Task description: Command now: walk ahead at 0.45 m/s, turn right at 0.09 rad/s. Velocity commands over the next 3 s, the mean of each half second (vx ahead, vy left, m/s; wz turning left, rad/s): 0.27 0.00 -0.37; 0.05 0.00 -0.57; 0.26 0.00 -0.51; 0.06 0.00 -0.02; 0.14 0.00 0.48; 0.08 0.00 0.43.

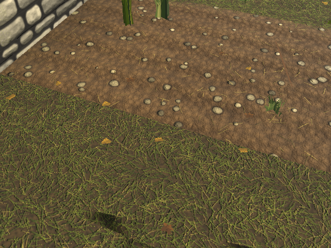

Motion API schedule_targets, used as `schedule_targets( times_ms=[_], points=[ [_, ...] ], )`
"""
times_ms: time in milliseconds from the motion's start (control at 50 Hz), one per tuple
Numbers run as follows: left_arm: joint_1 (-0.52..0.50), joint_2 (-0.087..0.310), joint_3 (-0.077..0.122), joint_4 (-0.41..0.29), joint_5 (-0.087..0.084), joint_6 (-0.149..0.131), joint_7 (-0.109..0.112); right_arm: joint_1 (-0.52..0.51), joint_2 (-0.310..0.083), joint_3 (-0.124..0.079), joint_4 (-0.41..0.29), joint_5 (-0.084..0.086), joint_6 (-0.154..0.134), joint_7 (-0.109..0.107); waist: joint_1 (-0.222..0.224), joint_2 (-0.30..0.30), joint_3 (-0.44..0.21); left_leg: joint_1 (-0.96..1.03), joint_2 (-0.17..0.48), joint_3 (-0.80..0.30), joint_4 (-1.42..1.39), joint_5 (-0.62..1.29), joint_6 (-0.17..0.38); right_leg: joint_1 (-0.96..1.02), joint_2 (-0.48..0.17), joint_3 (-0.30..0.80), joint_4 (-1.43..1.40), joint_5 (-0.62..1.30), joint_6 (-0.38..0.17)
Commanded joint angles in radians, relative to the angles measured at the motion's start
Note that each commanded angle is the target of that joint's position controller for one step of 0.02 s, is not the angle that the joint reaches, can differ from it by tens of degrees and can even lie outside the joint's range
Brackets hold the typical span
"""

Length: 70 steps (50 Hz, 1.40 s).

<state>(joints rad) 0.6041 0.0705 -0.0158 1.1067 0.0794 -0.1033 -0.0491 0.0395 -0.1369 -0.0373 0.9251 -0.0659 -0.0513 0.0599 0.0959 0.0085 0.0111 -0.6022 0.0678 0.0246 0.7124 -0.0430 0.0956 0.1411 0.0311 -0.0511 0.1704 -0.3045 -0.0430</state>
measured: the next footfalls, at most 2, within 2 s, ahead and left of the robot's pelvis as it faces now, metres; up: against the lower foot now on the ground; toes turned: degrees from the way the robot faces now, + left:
left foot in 0.12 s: +0.25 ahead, +0.14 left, +0.00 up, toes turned +1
right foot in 0.68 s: +0.27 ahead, -0.13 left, +0.00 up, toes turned -23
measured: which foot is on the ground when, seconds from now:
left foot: up 0.00-0.10, down 0.12-0.70, up 0.72-1.00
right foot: down 0.00-0.12, up 0.14-0.66, down 0.68-1.00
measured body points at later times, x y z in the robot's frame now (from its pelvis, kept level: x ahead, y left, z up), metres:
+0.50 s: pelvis +0.21 +0.05 +0.01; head +0.23 +0.04 +0.46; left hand +0.39 +0.24 -0.12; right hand +0.18 -0.20 -0.14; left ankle +0.21 +0.14 -0.74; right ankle +0.28 -0.11 -0.68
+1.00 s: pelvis +0.26 -0.03 +0.01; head +0.29 -0.06 +0.46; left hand +0.47 +0.18 -0.10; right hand +0.28 -0.36 -0.09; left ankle +0.34 +0.11 -0.67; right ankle +0.23 -0.12 -0.74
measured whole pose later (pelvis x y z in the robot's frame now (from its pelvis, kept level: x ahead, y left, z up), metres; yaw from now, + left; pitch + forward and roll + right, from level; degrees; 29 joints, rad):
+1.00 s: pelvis +0.26 -0.03 +0.01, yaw -30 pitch +3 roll +1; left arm 0.30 0.29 0.10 0.81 0.04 -0.11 -0.04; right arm 0.09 -0.29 -0.07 0.78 -0.06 -0.06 -0.02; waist 0.03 0.01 0.02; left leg -0.49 0.05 -0.04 0.95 -0.35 -0.07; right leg -0.21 0.07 0.10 0.29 -0.12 -0.08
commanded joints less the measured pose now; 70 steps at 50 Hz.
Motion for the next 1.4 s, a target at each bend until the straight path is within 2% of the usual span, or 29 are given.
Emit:
schedule_targets(
  times_ms=[20, 80, 120, 140, 160, 180, 200, 240, 260, 400, 520, 640, 700, 720, 740, 760, 800, 820, 920, 1000, 1080, 1140, 1180, 1200, 1220, 1260, 1300, 1340, 1400],
  points=[
    [0.081, 0.170, 0.030, 0.011, -0.005, -0.011, -0.012, -0.187, -0.080, -0.007, -0.098, 0.007, -0.007, -0.008, -0.017, -0.092, 0.156, 0.005, -0.020, 0.008, -0.125, -0.009, -0.011, -0.118, -0.301, 0.161, -0.060, 0.379, -0.221],
    [0.036, 0.192, 0.049, 0.011, -0.004, 0.010, -0.013, -0.212, -0.088, -0.011, -0.104, 0.015, -0.013, -0.015, -0.059, -0.103, 0.123, 0.157, -0.058, 0.056, -0.178, -0.040, 0.010, -0.114, -0.305, 0.158, 0.015, 0.540, -0.193],
    [-0.011, 0.205, 0.067, -0.006, 0.011, 0.005, -0.011, -0.015, -0.169, -0.042, -0.045, 0.046, -0.031, -0.024, -0.156, -0.076, -0.038, 0.565, -0.074, 0.047, -0.125, 0.067, 0.065, -0.276, -0.183, 0.079, 0.292, 0.753, -0.084],
    [0.119, 0.101, 0.041, -0.023, 0.018, -0.005, -0.018, 0.233, -0.200, -0.037, 0.007, 0.039, -0.037, -0.025, -0.186, 0.103, -0.345, 1.091, 0.123, -0.202, -0.106, 0.247, 0.248, -0.582, -0.033, 0.047, 0.630, 0.445, -0.002],
    [0.090, 0.032, 0.019, -0.076, 0.004, -0.013, -0.030, 0.485, -0.234, -0.039, 0.054, 0.014, -0.039, -0.044, -0.242, 0.212, -0.507, 1.268, 0.386, -0.597, -0.304, 0.254, 0.378, -0.757, 0.050, 0.062, 0.938, -0.319, 0.024],
    [-0.157, 0.117, 0.060, -0.121, -0.037, -0.008, -0.030, 0.496, -0.236, -0.058, 0.088, -0.024, -0.055, -0.059, -0.281, 0.071, -0.208, 0.990, 0.353, -0.564, -0.396, 0.171, 0.271, -0.870, -0.011, 0.167, 1.129, -0.315, -0.006],
    [-0.199, 0.120, 0.071, -0.126, -0.044, -0.008, -0.007, 0.335, -0.235, -0.065, 0.060, 0.001, -0.071, -0.071, -0.205, 0.046, -0.050, 0.713, 0.340, -0.396, -0.427, 0.161, 0.224, -0.844, -0.085, 0.157, 1.137, -0.227, -0.017],
    [-0.128, 0.071, 0.066, -0.106, -0.005, 0.002, 0.034, 0.203, -0.118, -0.042, 0.035, 0.037, -0.069, -0.088, -0.101, 0.037, -0.040, 0.483, 0.280, -0.194, -0.474, 0.355, 0.196, -0.666, -0.165, 0.144, 1.063, -0.170, -0.022],
    [-0.120, 0.037, 0.059, -0.106, -0.004, 0.008, 0.041, 0.177, -0.066, -0.034, 0.017, 0.027, -0.073, -0.088, -0.073, 0.042, -0.018, 0.409, 0.259, -0.125, -0.500, 0.437, 0.184, -0.613, -0.176, 0.139, 1.046, -0.139, -0.019],
    [-0.309, 0.111, 0.067, -0.214, -0.022, 0.019, -0.030, 0.163, -0.132, -0.057, -0.020, -0.011, -0.095, -0.082, -0.049, 0.045, -0.025, 0.380, 0.212, 0.129, -0.545, 0.604, 0.172, -0.635, -0.172, 0.068, 0.759, 0.173, 0.041],
    [-0.390, 0.185, 0.071, -0.278, -0.017, 0.045, -0.009, 0.188, -0.227, -0.093, -0.049, 0.001, -0.091, -0.067, -0.069, 0.037, -0.029, 0.563, 0.274, 0.150, -0.506, 0.583, 0.197, -0.679, -0.173, 0.068, 0.652, 0.122, 0.054],
    [-0.492, 0.200, 0.074, -0.322, -0.035, 0.037, -0.008, 0.210, -0.272, -0.116, -0.088, 0.023, -0.056, -0.104, -0.127, 0.041, -0.029, 0.736, 0.291, 0.173, -0.428, 0.378, 0.132, -0.646, -0.124, -0.002, 0.441, 0.008, 0.038],
    [-0.442, 0.287, 0.113, -0.302, -0.059, -0.015, 0.007, 0.241, -0.240, -0.099, -0.071, 0.049, -0.025, -0.097, -0.108, -0.031, -0.137, 0.675, 0.182, 0.221, -0.232, 0.192, 0.014, -0.355, -0.055, 0.016, 0.187, 0.507, -0.073],
    [-0.347, 0.420, 0.147, -0.308, -0.064, -0.027, 0.033, 0.269, -0.144, -0.065, -0.157, 0.040, -0.033, -0.100, -0.118, -0.242, -0.316, 0.430, 0.038, 0.285, -0.031, -0.211, -0.113, -0.034, -0.289, 0.321, 0.262, 0.981, -0.320],
    [-0.185, 0.441, 0.155, -0.267, -0.033, -0.041, 0.043, 0.080, -0.165, -0.060, -0.230, 0.033, -0.051, -0.095, 0.003, -0.178, -0.311, 0.131, -0.068, 0.134, 0.147, -0.715, -0.147, 0.132, -0.392, 0.564, 0.197, 0.947, -0.410],
    [-0.126, 0.448, 0.175, -0.218, 0.003, -0.069, 0.052, 0.000, -0.150, -0.042, -0.248, 0.025, -0.050, -0.073, 0.016, -0.069, -0.198, -0.022, -0.033, -0.026, 0.204, -0.745, -0.123, 0.132, -0.383, 0.527, 0.182, 0.929, -0.357],
    [-0.257, 0.390, 0.178, -0.245, -0.041, -0.057, 0.050, 0.083, -0.255, -0.072, -0.200, 0.026, -0.048, -0.091, -0.057, -0.096, -0.140, -0.020, 0.021, -0.062, 0.319, -0.659, -0.126, 0.016, -0.325, 0.386, 0.172, 0.943, -0.307],
    [-0.303, 0.362, 0.168, -0.264, -0.064, -0.047, 0.043, 0.082, -0.247, -0.070, -0.200, 0.023, -0.045, -0.099, -0.090, -0.115, -0.096, 0.033, 0.021, -0.059, 0.334, -0.602, -0.131, -0.108, -0.301, 0.349, 0.142, 0.932, -0.288],
    [-0.356, 0.367, 0.155, -0.355, -0.038, -0.021, 0.017, 0.145, -0.227, -0.057, -0.173, 0.032, -0.032, -0.081, -0.150, -0.098, -0.094, 0.174, -0.037, -0.053, 0.339, -0.316, -0.163, -0.339, -0.223, 0.288, 0.088, 0.765, -0.266],
    [-0.301, 0.347, 0.134, -0.376, -0.038, -0.022, 0.007, 0.134, -0.200, -0.028, -0.148, -0.010, 0.001, -0.083, -0.095, -0.112, -0.016, 0.173, -0.017, -0.051, 0.207, -0.286, -0.175, -0.394, -0.207, 0.401, -0.001, -0.014, -0.227],
    [-0.319, 0.356, 0.125, -0.433, -0.043, -0.016, -0.003, 0.108, -0.200, -0.008, -0.169, 0.004, -0.029, -0.086, -0.055, -0.117, -0.015, 0.254, -0.051, -0.028, -0.014, -0.424, -0.148, -0.375, -0.207, 0.508, 0.070, -0.182, -0.227],
    [-0.377, 0.366, 0.122, -0.457, -0.045, 0.015, -0.020, 0.205, -0.202, 0.000, -0.148, 0.026, -0.068, -0.082, -0.106, -0.072, -0.008, 0.456, -0.101, 0.018, -0.280, -0.274, -0.117, -0.450, -0.156, 0.541, 0.185, -0.190, -0.251],
    [-0.340, 0.260, 0.087, -0.445, -0.029, 0.021, -0.025, 0.394, -0.253, -0.010, -0.105, 0.011, -0.102, -0.096, -0.169, 0.016, -0.059, 0.737, 0.062, -0.143, -0.328, -0.177, -0.001, -0.648, -0.054, 0.510, 0.456, -0.233, -0.161],
    [-0.343, 0.148, 0.056, -0.497, -0.026, 0.004, -0.029, 0.493, -0.350, -0.024, -0.106, -0.002, -0.128, -0.107, -0.176, 0.181, -0.077, 0.894, 0.316, -0.529, -0.386, 0.130, 0.270, -0.932, 0.130, 0.310, 0.783, -0.320, -0.031],
    [-0.364, 0.200, 0.069, -0.501, -0.005, -0.008, -0.024, 0.447, -0.353, -0.026, -0.087, -0.029, -0.123, -0.082, -0.138, 0.105, 0.057, 0.822, 0.465, -0.702, -0.482, 0.143, 0.374, -1.150, 0.040, 0.336, 0.911, -0.303, -0.002],
    [-0.324, 0.286, 0.089, -0.423, -0.018, 0.009, 0.013, 0.274, -0.210, 0.000, -0.129, 0.010, -0.107, -0.063, -0.103, 0.030, 0.050, 0.731, 0.300, -0.387, -0.506, -0.091, 0.218, -1.086, -0.065, 0.249, 1.014, -0.091, 0.027],
    [-0.365, 0.246, 0.077, -0.423, 0.000, 0.021, -0.003, 0.249, -0.145, 0.031, -0.140, 0.016, -0.104, -0.085, -0.091, 0.064, 0.025, 0.659, 0.170, -0.175, -0.489, 0.197, 0.118, -0.980, -0.077, 0.163, 0.964, 0.080, 0.030],
    [-0.438, 0.214, 0.068, -0.444, -0.024, 0.020, -0.046, 0.299, -0.210, 0.019, -0.143, 0.009, -0.103, -0.101, -0.129, 0.043, 0.016, 0.585, 0.125, -0.048, -0.486, 0.456, 0.129, -0.908, -0.070, 0.075, 0.938, 0.185, 0.059],
    [-0.431, 0.209, 0.067, -0.441, -0.033, 0.026, -0.062, 0.431, -0.245, 0.009, -0.069, -0.017, -0.096, -0.070, -0.127, 0.071, 0.030, 0.598, 0.141, 0.012, -0.445, 0.677, 0.124, -0.879, -0.098, 0.081, 0.841, 0.307, 0.067]
  ],
)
